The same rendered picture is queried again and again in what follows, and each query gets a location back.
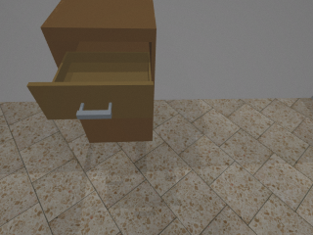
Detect cabinet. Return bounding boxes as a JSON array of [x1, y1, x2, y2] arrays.
[[40, 0, 157, 143]]

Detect handle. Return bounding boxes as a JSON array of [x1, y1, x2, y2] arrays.
[[76, 102, 112, 119]]

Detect drawer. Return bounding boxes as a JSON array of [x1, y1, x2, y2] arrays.
[[27, 51, 154, 119]]

